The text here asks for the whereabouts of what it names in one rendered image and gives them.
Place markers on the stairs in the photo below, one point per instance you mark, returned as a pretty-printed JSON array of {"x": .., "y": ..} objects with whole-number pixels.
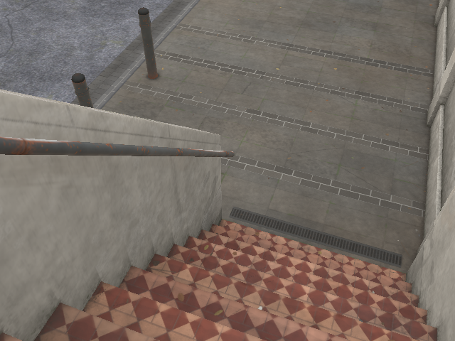
[{"x": 236, "y": 283}]

